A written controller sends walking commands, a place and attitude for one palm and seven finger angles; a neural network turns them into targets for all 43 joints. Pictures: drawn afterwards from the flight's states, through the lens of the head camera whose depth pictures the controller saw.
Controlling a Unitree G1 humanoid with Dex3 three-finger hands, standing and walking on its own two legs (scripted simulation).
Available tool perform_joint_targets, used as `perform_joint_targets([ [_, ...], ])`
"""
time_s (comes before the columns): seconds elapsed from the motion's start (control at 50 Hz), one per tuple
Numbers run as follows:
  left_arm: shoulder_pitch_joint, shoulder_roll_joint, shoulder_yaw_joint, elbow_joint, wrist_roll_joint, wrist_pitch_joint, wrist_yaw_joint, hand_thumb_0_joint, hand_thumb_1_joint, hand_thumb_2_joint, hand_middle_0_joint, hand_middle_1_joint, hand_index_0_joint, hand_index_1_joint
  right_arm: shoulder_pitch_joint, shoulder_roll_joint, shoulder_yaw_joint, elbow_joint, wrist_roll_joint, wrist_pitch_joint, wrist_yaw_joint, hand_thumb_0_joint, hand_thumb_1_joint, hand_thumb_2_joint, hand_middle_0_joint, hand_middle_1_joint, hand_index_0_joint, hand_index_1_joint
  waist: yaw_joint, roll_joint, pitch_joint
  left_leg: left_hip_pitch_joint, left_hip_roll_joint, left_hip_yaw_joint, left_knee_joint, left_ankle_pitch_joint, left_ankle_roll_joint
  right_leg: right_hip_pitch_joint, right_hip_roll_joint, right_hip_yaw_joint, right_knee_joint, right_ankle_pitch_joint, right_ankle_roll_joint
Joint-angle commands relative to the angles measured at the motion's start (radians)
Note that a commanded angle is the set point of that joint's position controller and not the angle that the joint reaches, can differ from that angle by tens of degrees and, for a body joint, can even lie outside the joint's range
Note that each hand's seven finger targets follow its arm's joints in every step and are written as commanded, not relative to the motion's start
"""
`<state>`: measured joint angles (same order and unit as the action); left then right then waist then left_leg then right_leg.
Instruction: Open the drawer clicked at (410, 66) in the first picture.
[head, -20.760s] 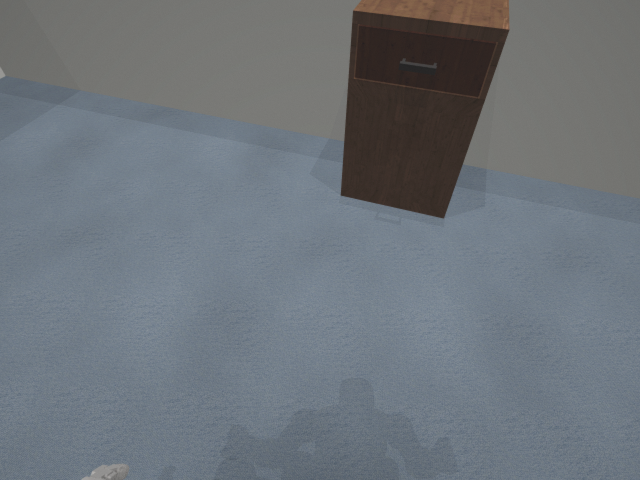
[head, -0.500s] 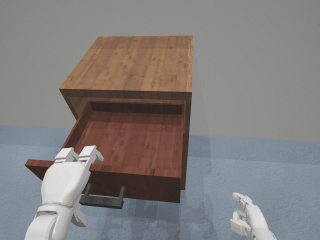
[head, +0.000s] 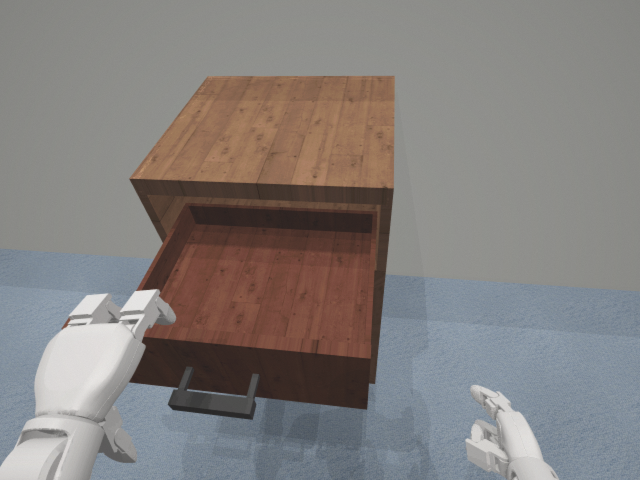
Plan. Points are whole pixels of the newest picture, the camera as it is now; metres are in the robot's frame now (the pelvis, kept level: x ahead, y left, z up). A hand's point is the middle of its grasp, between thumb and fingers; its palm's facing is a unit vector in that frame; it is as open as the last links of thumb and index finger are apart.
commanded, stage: draw the hand back to the body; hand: left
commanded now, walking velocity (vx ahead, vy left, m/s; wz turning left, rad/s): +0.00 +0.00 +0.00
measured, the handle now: (217, 390) +0.25 +0.21 -0.09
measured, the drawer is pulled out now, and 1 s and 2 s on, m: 0.30 0.30 0.30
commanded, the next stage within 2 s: step back with the hand held close in 0.98 s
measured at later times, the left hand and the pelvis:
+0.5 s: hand (128, 341) +0.19 +0.22 +0.15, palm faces +0.38 -0.83 -0.41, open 11.1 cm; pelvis +0.02 -0.01 +0.00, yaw +2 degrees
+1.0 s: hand (109, 344) +0.19 +0.23 +0.16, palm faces +0.44 -0.79 -0.42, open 7.5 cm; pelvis +0.02 -0.02 +0.00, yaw +3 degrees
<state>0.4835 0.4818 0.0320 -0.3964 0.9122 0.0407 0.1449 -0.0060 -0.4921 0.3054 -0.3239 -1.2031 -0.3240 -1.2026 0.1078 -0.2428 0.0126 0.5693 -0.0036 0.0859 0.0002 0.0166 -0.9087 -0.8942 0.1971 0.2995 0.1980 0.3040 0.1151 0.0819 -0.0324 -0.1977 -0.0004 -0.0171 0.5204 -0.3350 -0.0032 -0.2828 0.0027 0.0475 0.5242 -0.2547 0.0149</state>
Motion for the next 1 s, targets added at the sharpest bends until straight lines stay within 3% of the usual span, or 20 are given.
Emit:
perform_joint_targets([
  [0.0, -0.062, -0.107, 0.115, -0.186, -0.795, -0.097, 0.000, 0.000, -0.430, 0.330, -0.295, -1.155, -0.295, -1.155, -0.093, -0.035, -0.020, -0.213, 0.028, -0.180, -0.059, 0.000, -0.900, -0.900, 0.200, 0.300, 0.200, 0.300, -0.082, -0.139, -0.053, 0.081, 0.047, 0.008, -0.095, 0.193, 0.040, 0.141, 0.001, -0.099, -0.067, 0.084, -0.027],
  [0.02, -0.005, -0.038, 0.212, -0.200, -0.858, -0.125, 0.005, 0.000, -0.395, 0.345, -0.292, -1.133, -0.292, -1.133, -0.096, -0.042, -0.011, -0.194, 0.021, -0.205, -0.086, 0.000, -0.900, -0.900, 0.200, 0.300, 0.200, 0.300, -0.063, -0.189, -0.034, 0.068, 0.048, 0.005, -0.108, 0.198, 0.033, 0.142, 0.000, -0.105, -0.089, 0.073, -0.022],
  [0.06, -0.095, -0.017, 0.218, -0.347, -0.888, -0.173, 0.011, 0.000, -0.325, 0.375, -0.287, -1.087, -0.287, -1.087, -0.061, -0.042, -0.002, -0.184, 0.006, -0.260, -0.107, 0.000, -0.900, -0.900, 0.200, 0.300, 0.200, 0.300, -0.065, -0.027, -0.075, 0.082, 0.031, 0.015, -0.115, 0.270, 0.022, 0.182, -0.025, -0.101, -0.088, 0.144, -0.025],
  [0.1, -0.058, -0.035, 0.223, -0.332, -0.901, -0.184, 0.014, 0.000, -0.255, 0.405, -0.282, -1.043, -0.282, -1.043, -0.036, -0.036, 0.002, -0.160, -0.001, -0.291, -0.108, 0.000, -0.900, -0.900, 0.200, 0.300, 0.200, 0.300, -0.062, 0.021, -0.040, 0.070, 0.028, 0.017, -0.121, 0.310, 0.010, 0.181, -0.025, -0.109, -0.091, 0.176, -0.028],
  [0.12, -0.056, -0.013, 0.255, -0.316, -0.906, -0.186, 0.015, 0.000, -0.220, 0.420, -0.280, -1.020, -0.280, -1.020, -0.042, -0.043, 0.001, -0.145, -0.004, -0.303, -0.106, 0.000, -0.900, -0.900, 0.200, 0.300, 0.200, 0.300, -0.058, 0.014, -0.011, 0.051, 0.030, 0.012, -0.127, 0.296, 0.006, 0.177, -0.021, -0.110, -0.106, 0.164, -0.030],
  [0.16, -0.060, -0.050, 0.233, -0.290, -0.916, -0.194, 0.008, 0.000, -0.150, 0.450, -0.275, -0.975, -0.275, -0.975, -0.036, -0.038, 0.003, -0.138, -0.002, -0.316, -0.102, 0.000, -0.900, -0.900, 0.200, 0.300, 0.200, 0.300, -0.065, -0.003, 0.033, 0.030, 0.031, 0.013, -0.137, 0.268, 0.004, 0.164, -0.025, -0.112, -0.112, 0.145, -0.029],
  [0.2, -0.060, -0.040, 0.256, -0.292, -0.921, -0.204, 0.005, 0.000, -0.080, 0.480, -0.270, -0.930, -0.270, -0.930, -0.037, -0.039, -0.001, -0.132, -0.002, -0.327, -0.099, 0.000, -0.900, -0.900, 0.200, 0.300, 0.200, 0.300, -0.060, 0.008, 0.020, 0.033, 0.029, 0.017, -0.134, 0.271, 0.006, 0.172, -0.027, -0.105, -0.114, 0.153, -0.031],
  [0.28, -0.005, -0.052, 0.272, -0.299, -0.933, -0.219, -0.009, 0.000, 0.060, 0.540, -0.260, -0.840, -0.260, -0.840, -0.043, -0.043, -0.012, -0.123, 0.000, -0.335, -0.089, 0.000, -0.900, -0.900, 0.200, 0.300, 0.200, 0.300, -0.056, -0.031, -0.027, 0.037, 0.034, 0.019, -0.124, 0.326, 0.006, 0.199, -0.028, -0.108, -0.102, 0.214, -0.028],
  [0.32, 0.011, -0.041, 0.285, -0.321, -0.932, -0.224, -0.013, 0.000, 0.130, 0.570, -0.255, -0.795, -0.255, -0.795, -0.053, -0.041, -0.014, -0.118, 0.001, -0.342, -0.083, 0.000, -0.900, -0.900, 0.200, 0.300, 0.200, 0.300, -0.054, 0.011, -0.048, 0.049, 0.029, 0.023, -0.112, 0.365, 0.005, 0.203, -0.027, -0.105, -0.105, 0.257, -0.029],
  [0.36, 0.035, -0.043, 0.293, -0.315, -0.937, -0.227, -0.014, 0.000, 0.200, 0.600, -0.250, -0.750, -0.250, -0.750, -0.044, -0.041, -0.021, -0.113, 0.004, -0.339, -0.081, 0.000, -0.900, -0.900, 0.200, 0.300, 0.200, 0.300, -0.057, -0.041, -0.070, 0.053, 0.034, 0.027, -0.108, 0.382, 0.006, 0.207, -0.029, -0.108, -0.096, 0.277, -0.023],
  [0.5, 0.035, -0.015, 0.343, -0.331, -0.943, -0.235, -0.011, 0.000, 0.445, 0.705, -0.232, -0.592, -0.232, -0.592, -0.046, -0.040, -0.029, -0.110, 0.012, -0.330, -0.087, 0.000, -0.900, -0.900, 0.200, 0.300, 0.200, 0.300, -0.057, -0.037, -0.075, 0.058, 0.034, 0.029, -0.101, 0.387, 0.006, 0.189, -0.031, -0.110, -0.093, 0.282, -0.019],
  [0.52, 0.013, -0.011, 0.347, -0.343, -0.942, -0.236, -0.012, 0.000, 0.480, 0.720, -0.230, -0.570, -0.230, -0.570, -0.053, -0.042, -0.027, -0.110, 0.013, -0.332, -0.087, 0.000, -0.900, -0.900, 0.200, 0.300, 0.200, 0.300, -0.057, 0.021, -0.061, 0.060, 0.028, 0.032, -0.100, 0.376, 0.003, 0.178, -0.030, -0.104, -0.105, 0.269, -0.023],
  [0.56, 0.038, -0.007, 0.363, -0.304, -0.946, -0.235, -0.007, 0.000, 0.550, 0.750, -0.225, -0.525, -0.225, -0.525, -0.047, -0.038, -0.028, -0.106, 0.014, -0.328, -0.089, 0.000, -0.900, -0.900, 0.200, 0.300, 0.200, 0.300, -0.055, -0.053, -0.057, 0.049, 0.031, 0.027, -0.104, 0.366, 0.006, 0.182, -0.031, -0.113, -0.097, 0.266, -0.019],
  [0.62, 0.016, 0.011, 0.385, -0.331, -0.948, -0.237, -0.007, 0.000, 0.655, 0.795, -0.218, -0.458, -0.218, -0.458, -0.059, -0.041, -0.030, -0.108, 0.015, -0.328, -0.091, 0.000, -0.900, -0.900, 0.200, 0.300, 0.200, 0.300, -0.053, -0.013, -0.057, 0.054, 0.028, 0.030, -0.102, 0.363, 0.005, 0.177, -0.032, -0.106, -0.105, 0.265, -0.021],
  [0.7, 0.023, -0.014, 0.368, -0.288, -0.954, -0.231, -0.011, 0.000, 0.795, 0.855, -0.207, -0.367, -0.207, -0.367, -0.058, -0.039, -0.029, -0.111, 0.018, -0.319, -0.091, 0.000, -0.900, -0.900, 0.200, 0.300, 0.200, 0.300, -0.058, -0.066, -0.034, 0.046, 0.031, 0.031, -0.102, 0.330, 0.011, 0.159, -0.032, -0.109, -0.105, 0.237, -0.014],
  [0.76, 0.011, -0.012, 0.364, -0.280, -0.957, -0.230, -0.012, 0.000, 0.900, 0.900, -0.200, -0.300, -0.200, -0.300, -0.063, -0.041, -0.028, -0.110, 0.018, -0.317, -0.092, 0.000, -0.900, -0.900, 0.200, 0.300, 0.200, 0.300, -0.059, -0.066, -0.020, 0.037, 0.029, 0.027, -0.107, 0.299, 0.013, 0.154, -0.033, -0.105, -0.112, 0.210, -0.014],
  [0.82, 0.000, 0.007, 0.377, -0.313, -0.953, -0.232, -0.010, 0.000, 0.900, 0.900, -0.200, -0.300, -0.200, -0.300, -0.067, -0.041, -0.027, -0.108, 0.017, -0.321, -0.091, 0.000, -0.900, -0.900, 0.200, 0.300, 0.200, 0.300, -0.055, -0.015, -0.051, 0.057, 0.025, 0.033, -0.098, 0.316, 0.012, 0.163, -0.034, -0.096, -0.113, 0.227, -0.018],
  [0.98, 0.018, -0.005, 0.372, -0.307, -0.954, -0.226, -0.007, 0.000, 0.900, 0.900, -0.200, -0.300, -0.200, -0.300, -0.061, -0.039, -0.023, -0.108, 0.017, -0.318, -0.090, 0.000, -0.900, -0.900, 0.200, 0.300, 0.200, 0.300, -0.055, -0.028, -0.052, 0.050, 0.031, 0.023, -0.100, 0.342, 0.009, 0.169, -0.036, -0.107, -0.096, 0.246, -0.018],
])
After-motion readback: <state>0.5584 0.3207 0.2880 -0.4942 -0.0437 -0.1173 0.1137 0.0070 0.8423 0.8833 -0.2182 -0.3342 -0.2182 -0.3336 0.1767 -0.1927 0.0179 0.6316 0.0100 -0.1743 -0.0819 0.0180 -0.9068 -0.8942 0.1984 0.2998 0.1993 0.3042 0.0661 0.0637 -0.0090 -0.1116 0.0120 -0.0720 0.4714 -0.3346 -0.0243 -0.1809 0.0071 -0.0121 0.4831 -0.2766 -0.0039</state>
